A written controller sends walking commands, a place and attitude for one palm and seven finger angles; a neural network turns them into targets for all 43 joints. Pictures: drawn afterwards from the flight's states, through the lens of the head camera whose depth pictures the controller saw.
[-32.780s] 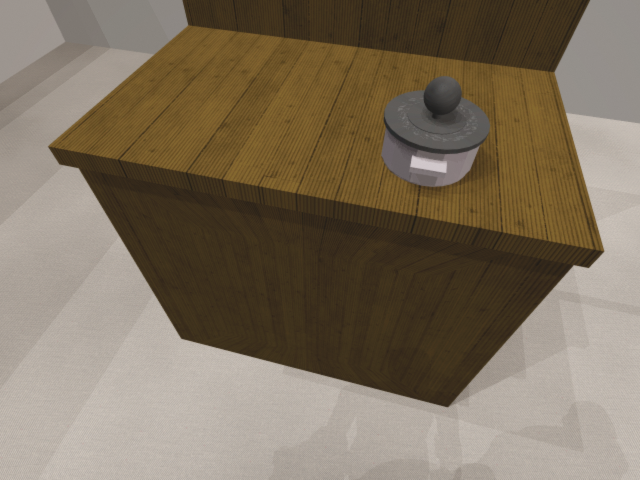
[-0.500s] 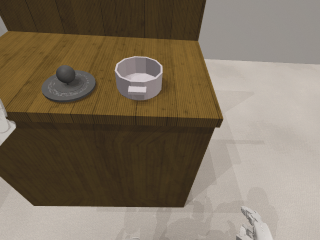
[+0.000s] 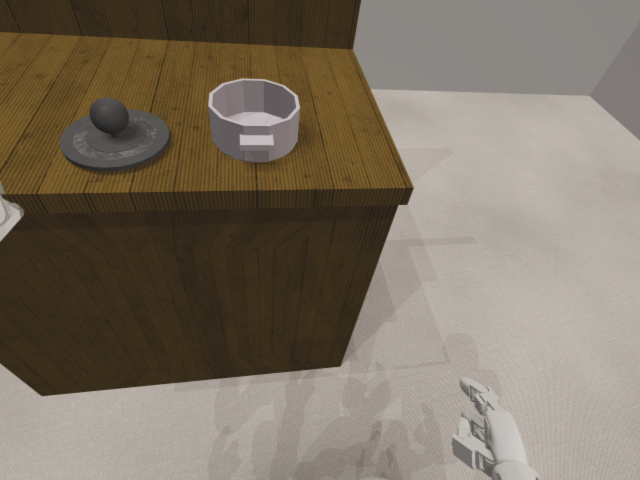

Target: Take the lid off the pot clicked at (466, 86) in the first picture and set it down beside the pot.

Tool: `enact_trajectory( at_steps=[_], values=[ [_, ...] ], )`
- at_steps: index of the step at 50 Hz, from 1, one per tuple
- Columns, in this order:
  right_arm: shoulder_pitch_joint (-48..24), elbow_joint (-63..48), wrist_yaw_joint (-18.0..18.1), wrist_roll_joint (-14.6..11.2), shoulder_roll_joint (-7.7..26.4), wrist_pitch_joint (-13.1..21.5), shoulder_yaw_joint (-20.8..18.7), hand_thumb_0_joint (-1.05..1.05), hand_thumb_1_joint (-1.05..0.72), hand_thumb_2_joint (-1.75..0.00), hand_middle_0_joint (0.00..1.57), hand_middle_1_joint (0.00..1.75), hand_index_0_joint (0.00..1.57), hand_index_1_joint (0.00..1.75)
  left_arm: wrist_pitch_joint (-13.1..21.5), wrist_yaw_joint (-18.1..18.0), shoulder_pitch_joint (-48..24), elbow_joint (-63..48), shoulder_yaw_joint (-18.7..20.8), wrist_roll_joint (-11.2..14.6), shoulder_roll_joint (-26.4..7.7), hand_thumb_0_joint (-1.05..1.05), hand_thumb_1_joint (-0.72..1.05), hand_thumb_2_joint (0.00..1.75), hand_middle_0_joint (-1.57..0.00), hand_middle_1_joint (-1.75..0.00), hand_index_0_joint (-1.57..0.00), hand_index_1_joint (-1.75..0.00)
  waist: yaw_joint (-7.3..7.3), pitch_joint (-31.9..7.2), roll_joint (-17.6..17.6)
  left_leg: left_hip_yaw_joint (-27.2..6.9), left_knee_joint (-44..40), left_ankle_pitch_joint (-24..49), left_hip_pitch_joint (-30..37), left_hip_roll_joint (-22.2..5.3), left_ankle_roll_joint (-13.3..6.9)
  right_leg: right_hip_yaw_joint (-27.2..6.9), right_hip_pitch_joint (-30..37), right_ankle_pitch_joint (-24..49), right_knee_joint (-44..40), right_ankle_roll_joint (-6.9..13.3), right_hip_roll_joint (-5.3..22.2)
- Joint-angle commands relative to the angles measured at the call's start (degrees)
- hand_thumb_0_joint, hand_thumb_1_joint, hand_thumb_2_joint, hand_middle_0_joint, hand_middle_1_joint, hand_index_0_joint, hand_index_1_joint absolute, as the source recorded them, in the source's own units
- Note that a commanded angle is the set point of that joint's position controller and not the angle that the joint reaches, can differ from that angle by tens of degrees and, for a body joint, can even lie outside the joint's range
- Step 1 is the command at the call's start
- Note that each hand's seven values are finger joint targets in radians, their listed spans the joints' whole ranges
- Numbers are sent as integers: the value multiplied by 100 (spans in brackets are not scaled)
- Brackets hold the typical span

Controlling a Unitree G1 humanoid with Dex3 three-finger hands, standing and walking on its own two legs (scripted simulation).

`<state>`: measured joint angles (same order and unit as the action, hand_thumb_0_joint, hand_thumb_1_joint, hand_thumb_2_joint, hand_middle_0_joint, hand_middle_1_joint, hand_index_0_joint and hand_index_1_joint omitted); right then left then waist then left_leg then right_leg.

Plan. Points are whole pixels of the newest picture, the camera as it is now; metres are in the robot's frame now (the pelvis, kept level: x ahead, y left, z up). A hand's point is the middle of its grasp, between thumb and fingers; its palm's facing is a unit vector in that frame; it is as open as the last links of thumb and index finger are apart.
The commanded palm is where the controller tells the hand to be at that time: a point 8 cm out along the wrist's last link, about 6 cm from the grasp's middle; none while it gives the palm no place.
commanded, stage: stop stepping back and stand still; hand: left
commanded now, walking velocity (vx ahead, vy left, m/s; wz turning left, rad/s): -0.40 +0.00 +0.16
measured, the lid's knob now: (109, 115) +0.61 +0.34 +0.11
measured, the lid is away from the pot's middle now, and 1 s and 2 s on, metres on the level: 0.23 0.23 0.23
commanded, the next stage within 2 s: let the arm hang, fingers relaxed in 1.56 s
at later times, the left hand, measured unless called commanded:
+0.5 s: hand out of the picture +0.08 +0.32 +0.29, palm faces +0.64 -0.76 -0.08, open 7.4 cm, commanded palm -0.02 +0.31 +0.28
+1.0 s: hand out of the picture +0.09 +0.28 -0.01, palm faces +0.32 -0.86 -0.39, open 7.4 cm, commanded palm none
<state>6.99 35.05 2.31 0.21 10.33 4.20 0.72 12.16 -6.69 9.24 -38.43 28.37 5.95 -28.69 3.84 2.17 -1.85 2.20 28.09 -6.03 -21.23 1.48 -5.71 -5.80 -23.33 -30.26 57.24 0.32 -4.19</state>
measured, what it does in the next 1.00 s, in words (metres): walks backwards: right foot, then left foot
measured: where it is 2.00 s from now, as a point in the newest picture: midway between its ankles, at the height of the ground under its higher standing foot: outside the picture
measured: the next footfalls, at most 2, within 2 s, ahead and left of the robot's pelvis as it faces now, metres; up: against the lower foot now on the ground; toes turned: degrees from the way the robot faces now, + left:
right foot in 0.28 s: -0.12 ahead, -0.12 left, +0.00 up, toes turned -1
left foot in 0.42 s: -0.09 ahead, +0.14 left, +0.00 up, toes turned +10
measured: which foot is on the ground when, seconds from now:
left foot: down 0.00-0.24, up 0.26-0.40, down 0.42-1.00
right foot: up 0.00-0.26, down 0.28-0.44, up 0.46-0.66, down 0.68-1.00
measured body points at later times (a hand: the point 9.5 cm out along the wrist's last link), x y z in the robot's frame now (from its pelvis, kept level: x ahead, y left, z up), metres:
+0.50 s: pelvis -0.13 +0.03 -0.02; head -0.16 +0.04 +0.43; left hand +0.04 +0.35 +0.29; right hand +0.08 -0.17 -0.08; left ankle -0.16 +0.16 -0.74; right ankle -0.15 -0.11 -0.71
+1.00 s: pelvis -0.13 +0.00 -0.03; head -0.18 -0.03 +0.42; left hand +0.07 +0.32 +0.02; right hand -0.01 -0.26 -0.15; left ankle -0.12 +0.17 -0.73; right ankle -0.07 -0.14 -0.74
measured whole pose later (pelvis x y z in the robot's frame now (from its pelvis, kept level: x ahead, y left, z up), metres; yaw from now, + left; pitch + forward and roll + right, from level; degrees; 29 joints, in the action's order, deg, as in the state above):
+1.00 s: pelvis -0.13 +0.00 -0.03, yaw +10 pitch +0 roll +3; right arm 18.8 44.5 0.3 2.6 15.8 1.1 -2.6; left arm -2.6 -0.7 7.3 22.9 11.8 -1.4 -18.5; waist 5.4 -7.9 1.3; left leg -5.1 43.5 -19.9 -23.1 2.1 1.1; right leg -5.4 -23.3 -22.1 44.7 0.1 3.3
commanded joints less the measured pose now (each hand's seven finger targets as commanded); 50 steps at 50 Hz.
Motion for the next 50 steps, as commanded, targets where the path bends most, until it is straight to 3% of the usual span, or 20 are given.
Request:
enact_trajectory(
  at_steps=[1, 2, 6, 10, 12, 14, 17, 20, 22, 25, 31, 34, 40, 41, 42, 44, 45, 47, 49, 50],
  values=[
    [741, 817, 91, 94, 1931, 437, -643, 0, -90, -90, 20, 30, 20, 30, -688, 574, 1605, 4202, -2034, -458, 980, 0, 90, 90, -20, -30, -20, -30, 169, -1270, 1456, -2249, 195, 3514, 644, -1476, 5, -241, -747, 878, 566, -356, 443],
    [-455, -1464, -294, -390, 562, 247, -430, 0, -90, -90, 20, 30, 20, 30, -156, 102, 559, -3463, 966, -11, -1517, 0, 90, 90, -20, -30, -20, -30, -630, -2394, 521, -1130, -1673, -534, 1409, -1287, 432, 217, 314, 579, 195, -213, -25],
    [-399, -1488, -126, -118, 687, 363, -202, 0, -90, -90, 20, 30, 20, 30, 55, -239, 2219, -4091, 1197, -25, -1553, 0, 90, 90, -20, -30, -20, -30, -614, -1427, 2703, -1379, -3287, -4157, -951, -1115, 986, 1203, 1590, 552, -418, 2, -229],
    [158, -608, 11, 40, 562, 465, -236, 0, -90, -90, 20, 30, 20, 30, 21, -387, 2057, -3123, 1104, -191, -1424, 0, 90, 90, -20, -30, -20, -30, -621, -1475, 1786, -310, -1373, -2556, -1, -378, 1029, 1236, 2429, 136, -3650, 415, -22],
    [420, -380, 58, -50, 691, 269, -414, 0, -90, -90, 20, 30, 20, 30, -38, -350, 1222, -1486, 1040, -171, -1436, 0, 90, 90, -20, -30, -20, -30, -295, -1360, -941, -296, 3056, -1716, 1490, 17, 771, 376, 106, 2247, -4590, 878, 1711],
    [323, -522, 43, -218, 905, 24, -383, 0, -90, -90, 20, 30, 20, 30, -159, -213, -451, -237, 1155, -136, -1630, 0, 90, 90, -20, -30, -20, -30, 20, -881, -964, -940, 5466, -1361, 316, -146, 576, 183, -725, 2597, -4262, 1120, 2361],
    [-178, -729, 119, -294, 1079, 30, -484, 0, -90, -90, 20, 30, 20, 30, -249, -3, -2069, 599, 266, -190, -1080, 0, 90, 90, -20, -30, -20, -30, -100, 833, -1671, -1110, 3149, -1393, -124, -855, 483, -684, -1042, 1042, -4347, 854, 2331],
    [-271, -644, 274, -266, 904, 82, -154, 0, -90, -90, 20, 30, 20, 30, -339, 19, -1770, 1001, -360, -180, -507, 0, 90, 90, -20, -30, -20, -30, -165, 903, 1394, -445, -675, -1744, 935, -453, 245, 576, -313, 1408, -2084, 448, 1222],
    [-297, -833, 146, -221, 826, 336, -48, 0, -90, -90, 20, 30, 20, 30, 3, 129, -2234, 240, -722, -115, -275, 0, 90, 90, -20, -30, -20, -30, -146, 902, 3468, -2876, -1546, -1119, 1334, -1900, -320, 877, -1612, -324, 134, 55, 232],
    [-132, -1125, -125, -149, 718, 422, -263, 0, -90, -90, 20, 30, 20, 30, 75, 80, -502, -1196, -93, -38, -734, 0, 90, 90, -20, -30, -20, -30, -278, -443, 719, -3241, -998, 615, 1843, -2124, -821, 453, -1407, -272, 190, 25, 424],
    [-536, -1477, -162, -167, 717, 238, -52, 0, -90, -90, 20, 30, 20, 30, 213, -265, 2639, -3287, 1347, -32, -1820, 0, 90, 90, -20, -30, -20, -30, -598, -1410, 2205, -466, -614, -1820, -959, -1196, 124, 1115, 2675, 1305, -2032, -93, 179],
    [-482, -1232, -61, -217, 569, 91, -211, 0, -90, -90, 20, 30, 20, 30, 156, -345, 2047, -2862, 1308, -122, -1581, 0, 90, 90, -20, -30, -20, -30, -548, -1156, -1076, -104, 3263, -2739, -1790, -240, 501, -2842, 2367, 660, -4437, 1049, 2461],
    [197, -631, 148, -229, 805, -32, -327, 0, -90, -90, 20, 30, 20, 30, 99, -330, -183, 234, 959, -122, -1148, 0, 90, 90, -20, -30, -20, -30, -97, -312, -624, -235, 1117, -1447, 1270, -580, 329, -581, -480, 199, -3933, 785, 1922],
    [1505, 962, -250, -65, 1476, 400, -689, 0, -90, -90, 20, 30, 20, 30, -788, 443, 838, 4282, -2162, -813, 970, 0, 90, 90, -20, -30, -20, -30, 725, -272, 439, -526, 896, -1433, 1619, -1015, 283, 970, -1660, 340, -1845, 437, 2018],
    [1491, 759, -375, 35, 1398, 47, -639, 0, -90, -90, 20, 30, 20, 30, -1263, 647, 1081, 4323, -2093, -898, 1231, 0, 90, 90, -20, -30, -20, -30, 406, 394, 1959, -2271, -436, -1889, 522, -1364, -121, 1372, -1987, -769, -331, -8, 620],
    [1297, 541, -203, 143, 1647, 2, -638, 0, -90, -90, 20, 30, 20, 30, -1266, 711, 552, 4482, -1846, -794, 1138, 0, 90, 90, -20, -30, -20, -30, 240, 602, 1087, -4784, -1574, -2380, -544, -2356, -1259, -167, -2063, -314, 1499, -123, 551],
    [796, 238, -111, 198, 1785, 50, -761, 0, -90, -90, 20, 30, 20, 30, -1171, 726, 575, 4736, -1817, -776, 982, 0, 90, 90, -20, -30, -20, -30, -99, -14, -410, -4205, -889, -1125, -529, -2210, -970, -277, -1158, -436, 702, -134, 936],
    [667, 295, -149, 332, 1482, -58, -528, 0, -90, -90, 20, 30, 20, 30, -1247, 750, 460, 5658, -1966, -779, 1131, 0, 90, 90, -20, -30, -20, -30, -456, -433, -784, -2404, -190, -378, -1299, -1287, -150, 354, 718, -13, -1423, -95, 537],
    [806, 351, -107, 223, 738, -233, -454, 0, -90, -90, 20, 30, 20, 30, -1225, 633, 861, 6620, -1893, -851, 445, 0, 90, 90, -20, -30, -20, -30, -598, -307, -2767, -252, 2627, -1893, -1856, 251, 577, -1822, 1390, 2245, -3383, 474, 2000],
    [759, 413, -140, 234, 860, -331, -523, 0, -90, -90, 20, 30, 20, 30, -1240, 605, 621, 6928, -2089, -788, 418, 0, 90, 90, -20, -30, -20, -30, -462, -23, -1711, -551, 3319, -2540, -1382, -56, 503, -2095, 684, 2677, -3686, 726, 2207]
  ],
)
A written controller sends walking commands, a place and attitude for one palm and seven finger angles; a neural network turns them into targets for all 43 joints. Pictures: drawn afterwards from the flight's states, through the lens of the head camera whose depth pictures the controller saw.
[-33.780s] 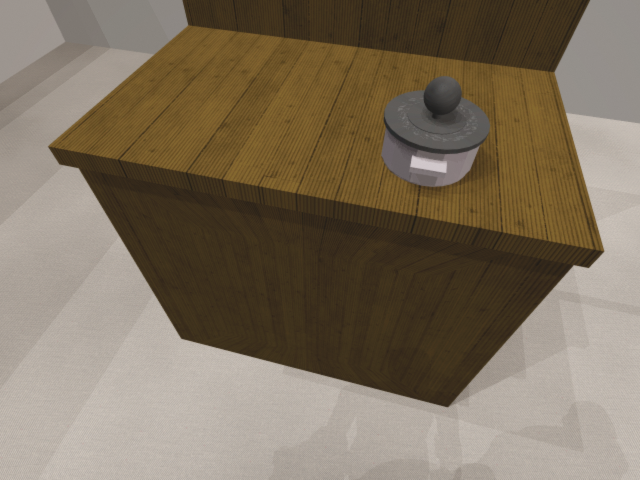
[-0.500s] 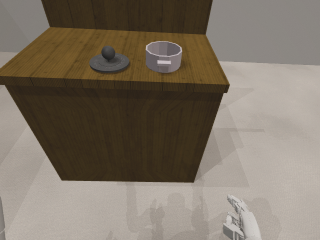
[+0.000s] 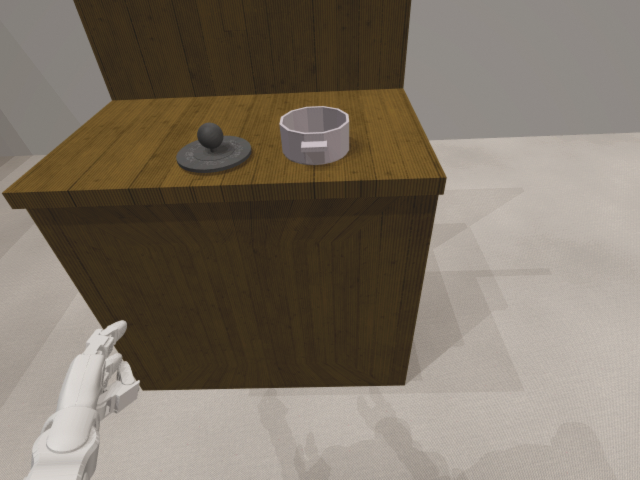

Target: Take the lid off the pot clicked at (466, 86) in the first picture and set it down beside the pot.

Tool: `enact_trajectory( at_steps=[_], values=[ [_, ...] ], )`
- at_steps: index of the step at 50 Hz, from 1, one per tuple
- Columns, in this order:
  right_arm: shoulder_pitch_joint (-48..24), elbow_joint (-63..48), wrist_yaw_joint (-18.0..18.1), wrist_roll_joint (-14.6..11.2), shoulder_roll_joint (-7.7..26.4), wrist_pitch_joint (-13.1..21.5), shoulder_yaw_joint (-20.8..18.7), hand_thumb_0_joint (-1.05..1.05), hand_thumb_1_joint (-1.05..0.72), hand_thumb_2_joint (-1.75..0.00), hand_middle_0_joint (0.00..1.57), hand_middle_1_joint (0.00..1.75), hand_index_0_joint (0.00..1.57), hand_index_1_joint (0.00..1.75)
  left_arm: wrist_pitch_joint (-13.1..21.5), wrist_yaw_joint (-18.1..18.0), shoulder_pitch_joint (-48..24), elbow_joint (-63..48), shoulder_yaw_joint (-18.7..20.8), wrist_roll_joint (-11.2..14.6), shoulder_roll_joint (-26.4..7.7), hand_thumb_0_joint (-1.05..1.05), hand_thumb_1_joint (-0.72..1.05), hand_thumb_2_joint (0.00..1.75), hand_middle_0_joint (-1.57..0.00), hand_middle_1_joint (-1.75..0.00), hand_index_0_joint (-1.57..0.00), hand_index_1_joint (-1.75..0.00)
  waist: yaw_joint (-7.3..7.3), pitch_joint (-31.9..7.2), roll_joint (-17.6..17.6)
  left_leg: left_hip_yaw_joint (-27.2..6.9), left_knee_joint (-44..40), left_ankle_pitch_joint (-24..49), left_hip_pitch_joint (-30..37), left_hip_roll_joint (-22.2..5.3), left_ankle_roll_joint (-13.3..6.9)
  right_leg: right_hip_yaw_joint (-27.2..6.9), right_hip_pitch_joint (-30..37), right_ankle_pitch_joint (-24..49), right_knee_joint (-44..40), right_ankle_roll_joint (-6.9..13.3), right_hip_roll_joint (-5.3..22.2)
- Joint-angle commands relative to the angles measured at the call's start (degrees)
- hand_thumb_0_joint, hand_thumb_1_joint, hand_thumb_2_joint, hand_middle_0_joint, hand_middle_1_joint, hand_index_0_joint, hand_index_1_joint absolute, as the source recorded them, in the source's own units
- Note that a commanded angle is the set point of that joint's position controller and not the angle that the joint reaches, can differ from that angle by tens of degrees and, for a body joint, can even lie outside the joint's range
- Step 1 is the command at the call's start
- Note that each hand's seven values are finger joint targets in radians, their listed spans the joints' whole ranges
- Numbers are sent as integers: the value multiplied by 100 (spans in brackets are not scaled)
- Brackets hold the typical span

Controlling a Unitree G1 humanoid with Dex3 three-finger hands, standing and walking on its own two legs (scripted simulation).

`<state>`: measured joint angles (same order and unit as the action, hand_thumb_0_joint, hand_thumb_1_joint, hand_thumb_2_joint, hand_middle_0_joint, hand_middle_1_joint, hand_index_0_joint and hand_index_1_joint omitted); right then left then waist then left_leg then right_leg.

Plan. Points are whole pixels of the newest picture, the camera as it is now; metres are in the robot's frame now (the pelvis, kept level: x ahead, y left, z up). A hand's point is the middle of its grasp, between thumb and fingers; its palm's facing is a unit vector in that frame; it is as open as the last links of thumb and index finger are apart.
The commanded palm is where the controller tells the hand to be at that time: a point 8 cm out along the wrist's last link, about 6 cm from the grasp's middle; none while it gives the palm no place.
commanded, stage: stop stepping back and stand still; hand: left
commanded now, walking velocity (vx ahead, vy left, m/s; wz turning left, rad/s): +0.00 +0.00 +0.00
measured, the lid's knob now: (210, 135) +0.78 +0.20 +0.13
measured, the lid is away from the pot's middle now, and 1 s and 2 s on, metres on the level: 0.23 0.23 0.23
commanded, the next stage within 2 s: let the arm hang, fingers relaxed in 0.56 s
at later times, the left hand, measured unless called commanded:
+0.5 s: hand out of the picture +0.01 +0.18 -0.14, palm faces -0.01 -0.96 -0.28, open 7.3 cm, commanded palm none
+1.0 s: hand out of the picture +0.04 +0.17 -0.15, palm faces -0.01 -0.98 -0.20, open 7.3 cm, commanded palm none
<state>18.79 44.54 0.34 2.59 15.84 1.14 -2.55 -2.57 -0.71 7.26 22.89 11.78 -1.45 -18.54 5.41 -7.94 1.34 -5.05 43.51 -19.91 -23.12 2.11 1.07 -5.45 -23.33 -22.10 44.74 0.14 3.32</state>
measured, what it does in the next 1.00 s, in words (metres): stands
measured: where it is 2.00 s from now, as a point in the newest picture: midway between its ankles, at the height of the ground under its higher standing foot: outside the picture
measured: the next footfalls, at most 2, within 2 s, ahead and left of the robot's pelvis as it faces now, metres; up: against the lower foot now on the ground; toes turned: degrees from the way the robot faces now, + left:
none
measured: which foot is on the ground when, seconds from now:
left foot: down 0.00-1.00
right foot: down 0.00-1.00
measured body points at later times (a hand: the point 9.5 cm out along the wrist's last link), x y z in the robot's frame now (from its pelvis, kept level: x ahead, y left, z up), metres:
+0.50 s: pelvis +0.02 -0.01 +0.03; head +0.05 -0.04 +0.47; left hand +0.01 +0.23 -0.11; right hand -0.01 -0.21 -0.15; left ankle +0.02 +0.13 -0.71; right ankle +0.00 -0.13 -0.71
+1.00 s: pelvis +0.03 +0.00 +0.03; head +0.06 -0.01 +0.48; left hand +0.05 +0.22 -0.13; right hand +0.02 -0.22 -0.13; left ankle +0.02 +0.13 -0.71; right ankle +0.00 -0.13 -0.71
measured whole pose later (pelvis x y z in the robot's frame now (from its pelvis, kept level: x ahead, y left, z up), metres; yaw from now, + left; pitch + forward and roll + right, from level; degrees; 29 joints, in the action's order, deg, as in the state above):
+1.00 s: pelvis +0.03 +0.00 +0.03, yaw -3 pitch -1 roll +0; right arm 15.6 60.9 1.8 1.0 7.5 -1.4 -2.6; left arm 0.1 -1.7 11.6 67.8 2.1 -0.2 -7.9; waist 1.3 5.2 0.9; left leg 1.9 27.6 -15.7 -11.0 -1.7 0.7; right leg -3.5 -10.2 -17.0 28.0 -0.9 0.1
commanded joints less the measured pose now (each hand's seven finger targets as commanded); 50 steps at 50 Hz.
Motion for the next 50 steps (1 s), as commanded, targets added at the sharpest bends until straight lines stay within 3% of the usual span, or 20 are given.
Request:
enact_trajectory(
  at_steps=[1, 2, 3, 4, 5, 6, 7, 8, 9, 10, 11, 12, 14, 15, 16, 19, 22, 30, 35, 50],
  values=[
    [-77, -434, 28, -56, 191, -73, -160, 0, -90, -90, 20, 30, 20, 30, 225, -15, 316, 1049, -541, -38, -689, 0, 90, 90, -20, -30, -20, -30, -293, 1138, -708, 322, 1728, -1074, -775, -194, -146, -1751, 238, 1145, -2548, 887, 1425],
    [257, -318, -23, -122, 91, -154, -151, 0, -90, -90, 20, 30, 20, 30, 168, -26, 45, 1302, -623, -36, -896, 0, 90, 90, -20, -30, -20, -30, -43, 1199, 164, 633, 1520, -1166, -126, -187, -132, -1683, -828, -1101, -2715, 870, 1402],
    [295, -161, -13, -91, 87, -239, -151, 0, -90, -90, 20, 30, 20, 30, 190, -43, -183, 1472, -662, -38, -659, 0, 90, 90, -20, -30, -20, -30, 13, 1475, -213, 491, 1193, -894, 255, -285, -180, -1717, -1458, -1577, -2721, 861, 1069],
    [478, -8, -13, -96, 87, -268, -133, 0, -90, -90, 20, 30, 20, 30, 198, -67, -392, 1748, -712, -35, -517, 0, 90, 90, -20, -30, -20, -30, 176, 1569, -905, 418, 362, -572, 689, -391, -212, -1297, -1690, -1686, -2452, 737, 856],
    [732, 139, -6, -79, 129, -246, -107, 0, -90, -90, 20, 30, 20, 30, 185, -51, -261, 2047, -763, 7, -314, 0, 90, 90, -20, -30, -20, -30, 142, 1491, -757, 235, -691, -292, 985, -432, -313, -758, -1609, -1461, -1822, 518, 419],
    [755, 181, 2, -63, 345, -205, -123, 0, -90, -90, 20, 30, 20, 30, 161, 8, -54, 2282, -808, 50, -124, 0, 90, 90, -20, -30, -20, -30, 10, 1571, 144, -663, -1526, -282, 701, -812, -508, -212, -1452, -1202, -974, 282, -162],
    [761, 246, 54, -9, 564, -99, -140, 0, -90, -90, 20, 30, 20, 30, 168, 50, 295, 2528, -841, 134, 133, 0, 90, 90, -20, -30, -20, -30, -205, 1264, 1332, -1425, -2419, -477, 516, -1461, -779, 403, -800, -557, -167, 87, -442],
    [473, 138, 137, 49, 553, -51, -205, 0, -90, -90, 20, 30, 20, 30, 227, 43, 674, 2627, -683, 131, 436, 0, 90, 90, -20, -30, -20, -30, -378, 813, 1661, -1767, -2759, -337, 475, -1716, -1059, 601, -243, -443, 168, 31, -503],
    [366, 221, 132, 34, 481, -26, -214, 0, -90, -90, 20, 30, 20, 30, 243, 37, 744, 2823, -697, 103, 421, 0, 90, 90, -20, -30, -20, -30, -428, 491, 2275, -1482, -2708, 134, 552, -1493, -1008, 645, 13, -385, 310, 22, -450],
    [350, 313, 142, 4, 336, -37, -163, 0, -90, -90, 20, 30, 20, 30, 254, 44, 695, 3020, -765, 140, 311, 0, 90, 90, -20, -30, -20, -30, -452, 420, 2341, -1029, -2481, 899, 650, -1330, -904, 649, 226, -263, 242, 30, -475],
    [322, 370, 174, -35, 253, -69, -144, 0, -90, -90, 20, 30, 20, 30, 268, 57, 720, 3167, -794, 167, 350, 0, 90, 90, -20, -30, -20, -30, -500, 377, 1879, -752, -2212, 1539, 723, -1292, -832, 647, 556, -82, -257, 45, -482],
    [435, 488, 191, -72, 144, -78, -109, 0, -90, -90, 20, 30, 20, 30, 310, 60, 789, 3316, -826, 189, 378, 0, 90, 90, -20, -30, -20, -30, -528, 237, 1172, -441, -1843, 2135, 859, -1126, -702, 597, 941, 528, -927, 48, -466],
    [626, 665, 194, -174, -168, -81, -80, 0, -90, -90, 20, 30, 20, 30, 415, -27, 973, 3613, -867, 183, 256, 0, 90, 90, -20, -30, -20, -30, -468, 184, -153, 205, -1172, 2155, 883, -653, -346, -172, 1412, 2446, -1490, 214, -5],
    [749, 757, 168, -211, -278, -109, -67, 0, -90, -90, 20, 30, 20, 30, 421, -64, 984, 3715, -890, 176, 168, 0, 90, 90, -20, -30, -20, -30, -392, 382, -376, 397, -1175, 1312, 745, -511, -250, -424, 1421, 2525, -1833, 283, 292],
    [794, 835, 131, -218, -391, -135, -50, 0, -90, -90, 20, 30, 20, 30, 416, -87, 898, 3786, -912, 169, 102, 0, 90, 90, -20, -30, -20, -30, -317, 724, -194, 431, -1335, 757, 691, -397, -217, -588, 1160, 2085, -2111, 350, 457],
    [785, 1079, 130, -178, -404, -201, -65, 0, -90, -90, 20, 30, 20, 30, 382, -144, 830, 3996, -935, 148, 209, 0, 90, 90, -20, -30, -20, -30, -293, 1019, -889, 424, -1489, 888, 936, -471, -239, -369, 939, 1699, -2265, 312, 221],
    [672, 1212, 119, -170, -405, -216, -69, 0, -90, -90, 20, 30, 20, 30, 350, -168, 870, 4149, -946, 141, 262, 0, 90, 90, -20, -30, -20, -30, -324, 1253, -571, 381, -1748, 941, 1110, -528, -290, -263, 734, 1216, -2342, 264, 88],
    [343, 1432, 152, -170, -390, -163, -77, 0, -90, -90, 20, 30, 20, 30, 354, -180, 887, 4360, -914, 113, 460, 0, 90, 90, -20, -30, -20, -30, -404, 1196, -334, 362, -1953, 1287, 1315, -656, -326, -101, 943, 1582, -2194, 219, 1],
    [181, 1462, 171, -151, -407, -165, -79, 0, -90, -90, 20, 30, 20, 30, 339, -161, 849, 4426, -896, 109, 502, 0, 90, 90, -20, -30, -20, -30, -441, 1312, 133, 346, -2040, 1239, 1306, -702, -345, -51, 920, 1569, -2136, 225, -30],
    [164, 1509, 189, -169, -347, -148, -101, 0, -90, -90, 20, 30, 20, 30, 341, -151, 799, 4405, -883, 104, 493, 0, 90, 90, -20, -30, -20, -30, -439, 1025, -53, 378, -2000, 1616, 1569, -757, -382, 15, 1111, 1968, -2075, 171, -26]
  ],
)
